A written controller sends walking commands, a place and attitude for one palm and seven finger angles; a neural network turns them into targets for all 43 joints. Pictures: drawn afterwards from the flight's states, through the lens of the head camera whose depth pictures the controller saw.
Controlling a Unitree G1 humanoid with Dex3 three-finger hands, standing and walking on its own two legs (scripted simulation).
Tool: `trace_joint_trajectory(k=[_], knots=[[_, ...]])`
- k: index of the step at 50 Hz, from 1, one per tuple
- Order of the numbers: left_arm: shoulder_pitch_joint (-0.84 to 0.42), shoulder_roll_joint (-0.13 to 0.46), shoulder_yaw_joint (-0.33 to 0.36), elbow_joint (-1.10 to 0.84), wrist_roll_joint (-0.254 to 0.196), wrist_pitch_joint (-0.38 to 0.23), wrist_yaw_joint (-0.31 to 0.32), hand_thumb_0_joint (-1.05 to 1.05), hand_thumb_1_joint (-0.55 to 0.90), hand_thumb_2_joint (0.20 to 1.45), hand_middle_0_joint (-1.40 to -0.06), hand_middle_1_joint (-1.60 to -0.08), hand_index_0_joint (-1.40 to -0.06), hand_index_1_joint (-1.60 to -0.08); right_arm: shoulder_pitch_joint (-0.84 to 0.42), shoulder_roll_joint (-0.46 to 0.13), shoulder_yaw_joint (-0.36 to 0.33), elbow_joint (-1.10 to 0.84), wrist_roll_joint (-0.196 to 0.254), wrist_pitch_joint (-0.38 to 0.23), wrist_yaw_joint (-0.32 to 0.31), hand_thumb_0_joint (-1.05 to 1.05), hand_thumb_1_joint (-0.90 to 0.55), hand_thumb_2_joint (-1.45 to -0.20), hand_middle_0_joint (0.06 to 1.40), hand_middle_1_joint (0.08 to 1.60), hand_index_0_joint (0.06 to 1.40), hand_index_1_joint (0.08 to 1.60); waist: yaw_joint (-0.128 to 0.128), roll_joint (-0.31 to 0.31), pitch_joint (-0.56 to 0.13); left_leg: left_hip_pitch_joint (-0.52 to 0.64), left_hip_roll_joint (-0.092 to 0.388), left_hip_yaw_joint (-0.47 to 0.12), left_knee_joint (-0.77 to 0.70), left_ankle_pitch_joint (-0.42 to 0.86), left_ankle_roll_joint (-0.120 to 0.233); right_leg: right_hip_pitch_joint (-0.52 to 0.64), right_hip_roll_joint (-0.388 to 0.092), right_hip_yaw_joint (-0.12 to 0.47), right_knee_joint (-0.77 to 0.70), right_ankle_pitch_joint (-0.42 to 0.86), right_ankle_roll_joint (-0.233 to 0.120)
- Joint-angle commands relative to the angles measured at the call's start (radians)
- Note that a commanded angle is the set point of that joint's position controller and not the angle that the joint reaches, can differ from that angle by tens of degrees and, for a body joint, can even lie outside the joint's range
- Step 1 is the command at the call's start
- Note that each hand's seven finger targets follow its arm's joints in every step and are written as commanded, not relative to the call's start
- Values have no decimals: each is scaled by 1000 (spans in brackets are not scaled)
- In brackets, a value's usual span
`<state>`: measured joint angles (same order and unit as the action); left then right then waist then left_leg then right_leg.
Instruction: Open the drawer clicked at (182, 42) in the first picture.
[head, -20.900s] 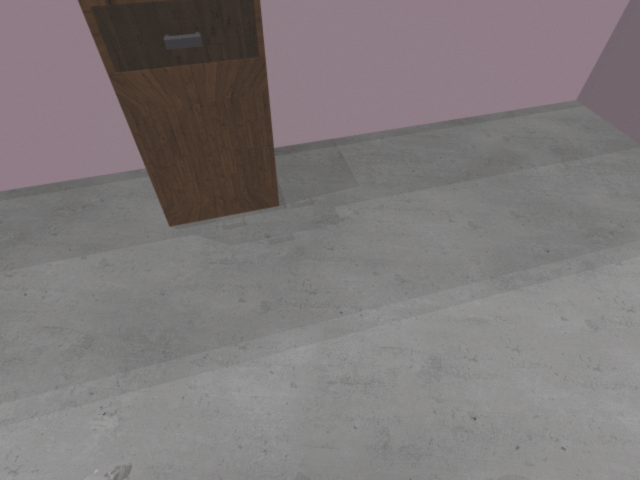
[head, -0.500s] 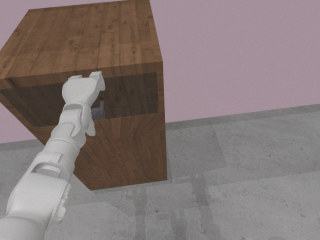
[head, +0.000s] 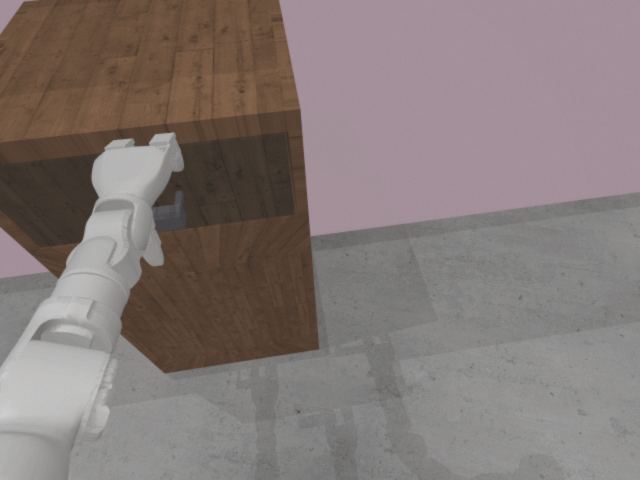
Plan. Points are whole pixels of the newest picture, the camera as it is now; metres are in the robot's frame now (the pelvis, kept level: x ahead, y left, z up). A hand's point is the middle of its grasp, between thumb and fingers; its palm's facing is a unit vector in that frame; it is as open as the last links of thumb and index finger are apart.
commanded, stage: move the hooked fingers above the handle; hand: left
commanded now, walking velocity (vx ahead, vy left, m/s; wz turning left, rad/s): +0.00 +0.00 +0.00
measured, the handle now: (149, 210) +0.50 +0.26 +0.02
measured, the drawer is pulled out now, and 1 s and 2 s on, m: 0.00 0.00 0.00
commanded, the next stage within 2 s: lower the fingers behind the handle in 0.66 s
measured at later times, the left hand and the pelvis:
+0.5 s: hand (150, 202) +0.46 +0.23 +0.08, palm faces +0.02 +0.01 -1.00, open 13.7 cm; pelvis +0.00 +0.01 +0.00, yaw +0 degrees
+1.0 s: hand (130, 234) +0.44 +0.27 +0.03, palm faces -0.06 -0.02 -1.00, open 13.8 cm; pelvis +0.01 +0.02 -0.01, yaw +1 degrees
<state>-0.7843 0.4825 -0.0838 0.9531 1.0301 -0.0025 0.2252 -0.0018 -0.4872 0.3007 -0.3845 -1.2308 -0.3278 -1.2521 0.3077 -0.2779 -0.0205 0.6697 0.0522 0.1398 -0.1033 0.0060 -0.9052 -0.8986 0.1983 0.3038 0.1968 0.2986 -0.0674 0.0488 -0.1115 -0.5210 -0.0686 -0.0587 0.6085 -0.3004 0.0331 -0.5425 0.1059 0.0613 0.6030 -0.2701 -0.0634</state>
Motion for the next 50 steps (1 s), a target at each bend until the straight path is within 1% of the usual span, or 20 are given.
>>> trace_joint_trajectory(k=[1, 3, 7, 9, 10, 12, 16, 19, 22, 24, 25, 28, 29, 30, 32, 36, 39, 42, 46, 50], knots=[[-425, 375, 111, -75, -2, 72, 9, 0, -500, 300, -300, -1200, -300, -1200, 19, -125, -34, -104, 1, -30, -6, 0, -900, -900, 200, 300, 200, 300, 3, -91, -273, -52, 3, 76, -51, 82, 29, 296, -97, 29, -100, 134, 48], [-403, 401, 134, -68, 4, 73, 9, 0, -500, 300, -300, -1200, -300, -1200, 18, -125, -33, -104, 0, -29, -8, 0, -900, -900, 200, 300, 200, 300, 14, -86, -283, -54, 4, 77, -49, 83, 29, 295, -95, 30, -96, 128, 47], [-382, 370, 123, -68, 0, 64, 6, 0, -500, 300, -300, -1200, -300, -1200, 21, -121, -34, -111, -2, -32, -6, 0, -900, -900, 200, 300, 200, 300, 14, -102, -295, -48, 4, 80, -42, 94, 31, 300, -96, 26, -92, 153, 51], [-361, 385, 136, -62, -1, 64, 4, 0, -500, 300, -300, -1200, -300, -1200, 16, -121, -32, -114, 0, -30, -8, 0, -900, -900, 200, 300, 200, 300, 19, -120, -298, -62, 4, 80, -39, 84, 30, 305, -97, 30, -91, 149, 54], [-384, 369, 120, -56, -5, 63, 0, 0, -500, 300, -300, -1200, -300, -1200, 18, -121, -31, -114, -1, -30, -8, 0, -900, -900, 200, 300, 200, 300, 6, -127, -287, -65, 5, 77, -38, 80, 30, 298, -99, 31, -94, 150, 54], [-376, 386, 134, -52, -4, 57, 3, 0, -500, 300, -300, -1200, -300, -1200, 21, -122, -32, -113, 0, -34, -7, 0, -900, -900, 200, 300, 200, 300, 11, -133, -276, -73, 6, 78, -36, 75, 30, 289, -99, 29, -90, 143, 55], [-369, 390, 137, -67, -3, 55, 7, 0, -500, 300, -300, -1200, -300, -1200, 20, -120, -30, -121, -1, -30, -7, 0, -900, -900, 200, 300, 200, 300, 21, -105, -295, -68, 3, 79, -34, 93, 29, 293, -96, 27, -80, 154, 51], [-360, 361, 115, -52, -2, 63, 11, 0, -500, 300, -300, -1200, -300, -1200, 15, -118, -30, -123, 1, -28, -5, 0, -900, -900, 200, 300, 200, 300, 15, -100, -259, -69, 4, 81, -36, 62, 27, 253, -92, 20, -89, 99, 48], [-369, 362, 118, -51, -2, 68, 20, 0, -500, 300, -300, -1200, -300, -1200, 20, -119, -30, -122, 0, -28, -5, 0, -900, -900, 200, 300, 200, 300, 16, -102, -270, -57, 5, 78, -34, 73, 29, 248, -88, 14, -84, 97, 46], [-399, 344, 98, -52, 0, 76, 23, 0, -500, 300, -300, -1200, -300, -1200, 23, -120, -31, -116, 0, -29, -4, 0, -900, -900, 200, 300, 200, 300, 2, -97, -260, -50, 8, 75, -35, 69, 28, 223, -87, 8, -84, 85, 45], [-407, 370, 122, -68, -1, 72, 24, 0, -500, 300, -300, -1200, -300, -1200, 25, -121, -33, -116, 1, -28, -3, 0, -900, -900, 200, 300, 200, 300, 13, -101, -289, -46, 6, 72, -33, 92, 29, 246, -84, 9, -79, 105, 41], [-375, 324, 95, -53, -2, 85, 26, 0, -500, 300, -300, -1200, -300, -1200, 26, -117, -32, -121, -2, -25, 0, 0, -900, -900, 200, 300, 200, 300, 16, -96, -292, -33, 6, 74, -35, 100, 28, 242, -82, 1, -75, 113, 41], [-388, 338, 102, -54, -1, 86, 27, 0, -500, 300, -300, -1200, -300, -1200, 22, -120, -32, -116, -1, -24, 0, 0, -900, -900, 200, 300, 200, 300, 11, -91, -278, -32, 10, 73, -35, 96, 27, 228, -83, 2, -76, 108, 40], [-396, 346, 115, -71, 0, 82, 27, 0, -500, 300, -300, -1200, -300, -1200, 24, -120, -34, -118, -3, -22, 0, 0, -900, -900, 200, 300, 200, 300, 17, -105, -305, -25, 9, 69, -35, 117, 29, 249, -80, 1, -72, 124, 38], [-367, 323, 106, -70, 2, 83, 29, 0, -500, 300, -300, -1200, -300, -1200, 24, -117, -35, -124, -5, -21, 3, 0, -900, -900, 200, 300, 200, 300, 27, -86, -310, -13, 9, 71, -39, 124, 27, 249, -79, -4, -67, 129, 35], [-356, 304, 97, -72, 3, 80, 28, 0, -500, 300, -300, -1200, -300, -1200, 18, -117, -35, -126, -4, -18, 7, 0, -900, -900, 200, 300, 200, 300, 24, -95, -276, -13, 14, 67, -46, 120, 26, 231, -76, -11, -71, 115, 33], [-339, 312, 120, -115, 12, 54, 31, 0, -500, 300, -300, -1200, -300, -1200, 22, -117, -43, -131, -11, -25, 9, 0, -900, -900, 200, 300, 200, 300, 36, -81, -326, 19, 18, 62, -39, 153, 29, 243, -73, -9, -60, 142, 29], [-372, 232, 66, -188, 6, -1, 26, 0, -500, 300, -300, -1200, -300, -1200, 42, -117, -55, -130, -16, -38, 16, 0, -900, -900, 200, 300, 200, 300, 9, -58, -343, 66, 21, 49, -19, 205, 33, 204, -68, -16, -48, 183, 26], [-417, 221, 73, -296, 6, -83, 49, 0, -500, 300, -300, -1200, -300, -1200, 70, -114, -76, -108, -27, -50, 25, 0, -900, -900, 200, 300, 200, 300, -5, 8, -400, 153, 25, 26, 17, 281, 30, 135, -58, -23, -26, 196, 19], [-426, 206, 82, -297, 12, -102, 104, 0, -500, 300, -300, -1200, -300, -1200, 83, -114, -83, -75, -39, -53, 37, 0, -900, -900, 200, 300, 200, 300, -16, 34, -397, 183, 29, 3, 48, 346, 13, 47, -47, -47, 4, 188, 10]])
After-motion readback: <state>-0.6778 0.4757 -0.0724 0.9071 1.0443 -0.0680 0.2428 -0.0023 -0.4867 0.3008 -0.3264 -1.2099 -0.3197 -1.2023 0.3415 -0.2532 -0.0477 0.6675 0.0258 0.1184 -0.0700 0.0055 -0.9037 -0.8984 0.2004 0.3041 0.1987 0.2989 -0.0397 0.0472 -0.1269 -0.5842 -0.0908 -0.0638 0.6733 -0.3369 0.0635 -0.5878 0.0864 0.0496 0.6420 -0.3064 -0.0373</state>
